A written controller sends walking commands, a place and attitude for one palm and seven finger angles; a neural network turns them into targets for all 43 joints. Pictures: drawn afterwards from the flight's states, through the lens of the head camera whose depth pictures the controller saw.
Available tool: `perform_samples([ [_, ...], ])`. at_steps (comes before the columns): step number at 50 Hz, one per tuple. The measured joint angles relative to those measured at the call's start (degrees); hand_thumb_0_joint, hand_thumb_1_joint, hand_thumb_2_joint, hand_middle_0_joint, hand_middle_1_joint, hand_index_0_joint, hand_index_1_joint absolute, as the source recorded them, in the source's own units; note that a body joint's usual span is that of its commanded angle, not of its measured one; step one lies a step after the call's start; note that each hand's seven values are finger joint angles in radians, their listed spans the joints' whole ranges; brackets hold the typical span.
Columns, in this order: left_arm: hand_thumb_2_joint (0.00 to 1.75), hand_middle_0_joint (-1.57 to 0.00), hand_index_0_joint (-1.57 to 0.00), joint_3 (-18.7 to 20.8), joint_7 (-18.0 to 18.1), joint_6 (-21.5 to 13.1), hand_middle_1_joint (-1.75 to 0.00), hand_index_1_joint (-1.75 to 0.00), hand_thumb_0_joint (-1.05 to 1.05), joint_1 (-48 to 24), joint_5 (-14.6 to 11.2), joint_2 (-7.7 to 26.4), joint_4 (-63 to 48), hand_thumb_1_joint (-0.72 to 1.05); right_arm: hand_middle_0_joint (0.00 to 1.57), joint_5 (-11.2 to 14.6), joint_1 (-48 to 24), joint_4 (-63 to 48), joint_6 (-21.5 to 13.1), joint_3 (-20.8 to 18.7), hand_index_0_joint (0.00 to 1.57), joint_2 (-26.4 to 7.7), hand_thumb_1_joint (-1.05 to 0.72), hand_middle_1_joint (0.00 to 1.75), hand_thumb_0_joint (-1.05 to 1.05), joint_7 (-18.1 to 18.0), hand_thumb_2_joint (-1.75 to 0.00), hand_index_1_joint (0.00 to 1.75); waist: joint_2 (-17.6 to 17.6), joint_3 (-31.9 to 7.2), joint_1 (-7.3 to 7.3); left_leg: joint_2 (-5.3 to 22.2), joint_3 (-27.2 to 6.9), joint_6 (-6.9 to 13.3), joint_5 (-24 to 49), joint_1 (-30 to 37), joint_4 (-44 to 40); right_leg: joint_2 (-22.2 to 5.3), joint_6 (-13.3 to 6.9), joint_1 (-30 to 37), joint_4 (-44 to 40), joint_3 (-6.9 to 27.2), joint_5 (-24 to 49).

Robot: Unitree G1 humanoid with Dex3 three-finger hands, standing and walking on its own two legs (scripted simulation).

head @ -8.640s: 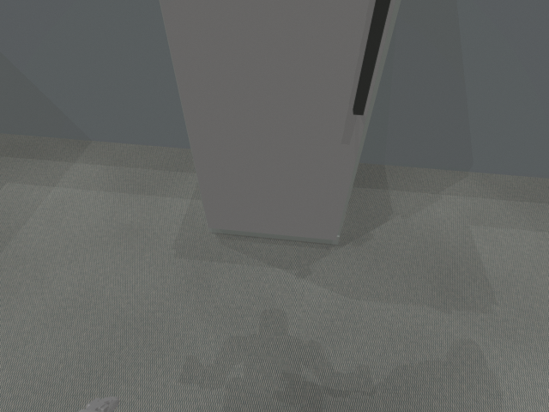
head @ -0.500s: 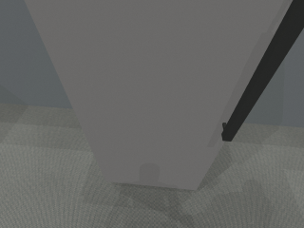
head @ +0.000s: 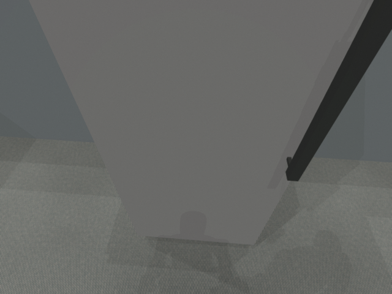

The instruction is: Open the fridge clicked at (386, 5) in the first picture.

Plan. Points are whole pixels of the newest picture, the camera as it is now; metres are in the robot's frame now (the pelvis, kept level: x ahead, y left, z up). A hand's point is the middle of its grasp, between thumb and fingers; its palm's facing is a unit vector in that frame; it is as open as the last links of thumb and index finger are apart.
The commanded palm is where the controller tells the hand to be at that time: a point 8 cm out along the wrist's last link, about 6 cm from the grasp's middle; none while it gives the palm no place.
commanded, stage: look again from close up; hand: right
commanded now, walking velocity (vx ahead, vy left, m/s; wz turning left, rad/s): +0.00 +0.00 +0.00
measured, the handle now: (323, 107) +0.43 -0.22 +0.18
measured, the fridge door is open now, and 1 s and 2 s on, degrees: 0 0 0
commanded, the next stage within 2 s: raise the hand to about handle height in 0.02 s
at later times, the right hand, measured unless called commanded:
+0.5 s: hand (293, 280) +0.17 -0.17 -0.01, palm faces -0.03 +1.00 +0.02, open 8.3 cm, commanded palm +0.13 -0.24 -0.01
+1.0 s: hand (346, 251) +0.20 -0.24 +0.05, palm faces +0.12 +0.99 -0.05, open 11.3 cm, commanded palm +0.16 -0.29 +0.06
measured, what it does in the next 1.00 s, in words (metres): stands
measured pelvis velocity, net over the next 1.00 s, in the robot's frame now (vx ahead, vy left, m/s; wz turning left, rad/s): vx -0.03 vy -0.01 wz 0.01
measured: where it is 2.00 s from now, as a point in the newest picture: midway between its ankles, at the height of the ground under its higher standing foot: outside the picture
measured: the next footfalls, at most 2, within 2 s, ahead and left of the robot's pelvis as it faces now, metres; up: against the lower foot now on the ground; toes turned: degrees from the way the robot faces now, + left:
none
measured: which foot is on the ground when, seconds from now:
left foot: down 0.00-1.00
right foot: down 0.00-1.00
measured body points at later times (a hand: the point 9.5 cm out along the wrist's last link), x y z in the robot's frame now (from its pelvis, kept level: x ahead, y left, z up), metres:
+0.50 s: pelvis -0.04 +0.00 -0.05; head -0.03 +0.00 +0.40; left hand +0.17 +0.26 -0.09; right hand +0.16 -0.22 -0.01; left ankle -0.05 +0.11 -0.74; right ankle +0.00 -0.14 -0.74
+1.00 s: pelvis -0.03 -0.01 -0.04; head -0.02 -0.01 +0.41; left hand +0.11 +0.22 -0.12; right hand +0.19 -0.30 +0.06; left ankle -0.05 +0.11 -0.74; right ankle +0.00 -0.14 -0.74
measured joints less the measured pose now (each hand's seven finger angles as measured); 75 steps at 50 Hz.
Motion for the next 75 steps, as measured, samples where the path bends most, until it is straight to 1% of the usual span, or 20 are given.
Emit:
perform_samples([
  [7, 0.9, -0.2, -0.2, 0.04, -0.12, 0.13, -0.3, -0.29, 0.01, 0.22, -0.09, 0.08, -0.18, 0.92, 0.2, -0.13, 0.18, 0.07, -0.46, 0.1, 0.2, 0.45, -0.91, 0.3, 0.0, -0.49, -0.9, 0.3, -0.46, 0.05, -0.05, -0.38, 0.17, -0.03, 0.38, -0.41, -0.27, -0.41, -0.03, -1.2, 1.25, 0.06, -0.06],
  [9, 0.9, -0.2, -0.2, -0.47, 1.05, -2.61, -0.3, -0.29, 0.01, 2.48, -1.48, 0.85, -5.8, 0.92, 0.2, 4.39, 6.67, -21.62, 5.11, -0.89, 0.2, 0.65, -0.91, 0.3, 0.01, -1.29, -0.9, 0.3, -0.71, 1.05, -0.64, -0.41, -0.33, -0.1, 0.08, -1.22, 1.35, -0.53, -0.28, -1.45, 2.36, -0.51, -0.91],
  [11, 0.9, -0.2, -0.2, -0.2, 2.48, -8.1, -0.3, -0.3, 0.02, 4.51, -1.96, 1.65, -9.99, 0.92, 0.2, 6.17, 10.01, -38.37, 1.3, -0.88, 0.2, -0.21, -0.92, 0.31, 0.02, -3.87, -0.9, 0.31, -0.96, 0.25, -1.2, 0.3, -0.57, -0.18, -1.07, -2.71, 3.88, 0.13, -0.42, -2.17, 3.08, -0.79, -1.02],
  [15, 0.9, -0.2, -0.2, 0.78, 2.95, -12.83, -0.3, -0.3, 0.02, 3.54, -2.68, 3.96, -17.64, 0.92, 0.2, 9.23, 6.93, -56.6, -5.35, -2.29, 0.2, -0.39, -0.88, 0.34, 0.02, -3.87, -0.88, 0.34, -3.04, -3.58, 1.19, 1.45, 0.75, -0.57, -3.17, -6.86, 8.71, 1.24, -0.82, -6.9, 7.57, 0.53, -1.99],
  [18, 0.9, -0.2, -0.2, 1.57, 1.93, -14.11, -0.3, -0.3, 0.02, -0.09, -1.59, 4.23, -22.25, 0.92, 0.2, 11.1, 2.29, -58.65, -16.41, -5.13, 0.2, -0.28, -0.82, 0.37, 0.01, 1.51, -0.86, 0.37, -2.67, -7.66, 2.17, 1.36, -0.01, -0.43, -5.32, -14.51, 15.39, 0.92, -0.6, -13.91, 13.44, -0.08, -3.95],
  [21, 0.9, -0.2, -0.2, 2.35, 0.0, -13.66, -0.3, -0.3, 0.02, -3.37, -1.41, 4.16, -27.46, 0.91, 0.2, 13.89, 1.22, -57.45, -25.26, -6.82, 0.2, -0.17, -0.76, 0.41, 0.01, 11.58, -0.83, 0.41, -0.85, -8.66, 2.08, 0.77, -0.93, 0.05, -7.66, -20.89, 22.23, 0.14, -0.07, -19.74, 19.8, -0.8, -6.37],
  [23, 0.9, -0.2, -0.2, 2.69, -0.5, -12.84, -0.3, -0.3, 0.02, -4.32, -1.89, 4.85, -31.31, 0.91, 0.21, 14.59, 3.05, -56.64, -25.4, -6.89, 0.21, -0.22, -0.71, 0.43, 0.0, 16.66, -0.81, 0.43, 0.05, -8.48, 1.56, 0.54, -0.95, 0.23, -9.06, -23.54, 25.68, -0.09, 0.03, -22.4, 23.03, -0.67, -6.76],
  [25, 0.9, -0.2, -0.2, 3.02, -0.32, -11.68, -0.3, -0.3, 0.02, -4.61, -2.28, 5.67, -34.45, 0.91, 0.21, 14.89, 6.4, -56.44, -22.01, -6.89, 0.21, -0.46, -0.67, 0.46, 0.0, 18.61, -0.8, 0.46, 0.74, -8.24, 0.75, 0.49, -0.72, 0.36, -10.13, -25.11, 27.94, -0.16, 0.1, -24.21, 25.63, -0.37, -8.41],
  [29, 0.9, -0.2, -0.2, 3.64, 0.99, -11.14, -0.3, -0.3, 0.02, -3.65, -1.98, 6.33, -37.99, 0.91, 0.23, 14.51, 14.2, -59.96, -18.33, -8.08, 0.22, -0.88, -0.57, 0.52, 0.01, 14.6, -0.76, 0.52, 1.04, -7.96, -1.23, 0.18, 0.68, 0.56, -11.3, -26.29, 29.79, -0.4, 0.17, -26.6, 28.97, 1.11, -10.21],
  [33, 0.9, -0.2, -0.2, 2.47, 2.06, -12.46, -0.3, -0.29, 0.01, -2.44, -1.39, 5.78, -36.53, 0.91, 0.23, 14.27, 15.72, -67.14, -24.28, -9.99, 0.23, -2.4, -0.47, 0.58, 0.02, 10.59, -0.72, 0.58, 0.21, -7.79, -2.86, -0.28, 2.97, 0.9, -11.93, -26.54, 30.68, -0.61, 0.34, -28.64, 31.95, 3.5, -11.23],
  [36, 0.9, -0.2, -0.2, 0.1, 2.55, -13.16, -0.3, -0.3, 0.01, -2.54, -1.72, 5.09, -33.98, 0.91, 0.23, 15.7, 10.69, -70.15, -27.51, -10.0, 0.23, -3.62, -0.4, 0.62, 0.02, 13.18, -0.69, 0.62, -1.47, -6.98, -2.82, -0.5, 4.31, 0.89, -11.9, -26.06, 30.76, -0.62, 0.36, -29.22, 33.32, 4.93, -11.45],
  [39, 0.9, -0.2, -0.2, -2.2, 3.18, -12.91, -0.3, -0.3, 0.02, -2.37, -2.55, 3.58, -32.02, 0.91, 0.23, 16.55, 3.74, -68.67, -24.02, -9.53, 0.23, -5.87, -0.33, 0.67, 0.01, 18.56, -0.66, 0.67, -2.81, -6.62, -1.84, -0.69, 4.29, 0.72, -10.91, -25.4, 29.45, -0.77, 0.22, -28.62, 32.39, 4.93, -10.75],
  [42, 0.9, -0.21, -0.21, -3.54, 3.8, -11.96, -0.3, -0.3, 0.02, -1.07, -3.27, 2.16, -31.62, 0.91, 0.24, 17.69, -0.67, -64.75, -14.3, -9.99, 0.24, -8.0, -0.26, 0.71, 0.01, 22.03, -0.63, 0.72, -3.52, -6.62, -0.27, -0.65, 2.95, 0.32, -9.28, -24.17, 26.73, -0.89, -0.08, -26.57, 29.11, 3.52, -9.33],
  [44, 0.9, -0.21, -0.21, -3.82, 4.12, -11.6, -0.3, -0.3, 0.02, 0.26, -3.38, 1.69, -31.8, 0.91, 0.25, 19.03, -1.11, -63.15, -8.43, -11.41, 0.25, -8.53, -0.21, 0.74, 0.01, 21.81, -0.61, 0.75, -3.54, -6.78, 0.77, -0.55, 1.76, -0.02, -8.22, -23.07, 24.64, -0.9, -0.35, -24.73, 26.44, 2.25, -8.38],
  [46, 0.9, -0.21, -0.21, -3.45, 4.11, -11.72, -0.3, -0.3, 0.02, 1.75, -3.35, 1.66, -31.91, 0.9, 0.25, 20.31, -0.02, -63.19, -5.35, -13.75, 0.25, -8.16, -0.17, 0.77, 0.01, 19.76, -0.59, 0.78, -3.33, -6.99, 1.4, -0.54, 0.73, -0.27, -7.35, -21.94, 22.74, -0.97, -0.56, -23.03, 24.2, 1.16, -7.74],
  [51, 0.9, -0.21, -0.2, -1.49, 3.16, -13.43, -0.3, -0.3, 0.02, 4.83, -2.9, 3.51, -31.06, 0.91, 0.26, 19.86, 3.05, -68.03, -8.64, -17.96, 0.26, -6.94, -0.06, 0.85, 0.0, 14.37, -0.54, 0.85, -2.36, -6.92, 0.63, -0.28, -0.04, -0.69, -6.59, -19.45, 20.09, -0.75, -1.0, -20.39, 21.71, 0.27, -7.38],
  [55, 0.9, -0.21, -0.2, -0.74, 2.98, -14.66, -0.3, -0.3, 0.02, 4.82, -3.11, 5.99, -29.65, 0.91, 0.26, 19.09, 1.99, -69.09, -11.18, -17.61, 0.26, -7.29, 0.04, 0.91, 0.0, 15.97, -0.5, 0.91, -2.58, -6.42, -0.34, 0.1, 0.67, -1.09, -6.44, -17.59, 18.83, -0.26, -1.44, -19.35, 21.46, 0.94, -7.45],
  [60, 0.9, -0.2, -0.2, -0.86, 4.33, -15.45, -0.3, -0.3, 0.02, 2.51, -3.79, 6.98, -29.33, 0.91, 0.27, 19.77, -1.39, -66.18, -6.63, -16.97, 0.27, -9.33, 0.16, 0.98, 0.0, 20.53, -0.45, 0.99, -2.64, -6.03, -0.79, 0.4, 0.68, -1.46, -5.4, -14.89, 16.29, 0.1, -1.87, -16.85, 19.36, 0.87, -6.67],
  [70, 0.9, -0.2, -0.2, -2.91, 4.31, -16.5, -0.3, -0.3, 0.02, -0.43, -4.02, 5.26, -31.4, 0.91, 0.29, 21.0, -9.38, -65.87, -1.6, -21.92, 0.29, -11.75, 0.39, 1.13, -0.01, 20.69, -0.35, 1.13, -2.63, -5.75, -2.31, 0.56, 0.8, -1.52, -3.24, -8.59, 10.91, 0.38, -1.89, -10.77, 14.44, 0.87, -4.79],
  [75, 0.9, -0.21, -0.2, -4.34, 4.67, -15.08, -0.3, -0.3, 0.02, -1.33, -4.5, 5.0, -31.54, 0.91, 0.29, 20.24, -13.78, -61.99, 4.7, -22.11, 0.29, -13.46, 0.45, 1.17, -0.01, 23.02, -0.32, 1.17, -3.32, -4.95, -2.99, 0.79, 1.12, -1.52, -2.19, -6.81, 8.96, 0.69, -1.91, -8.96, 12.16, 1.13, -3.43],
])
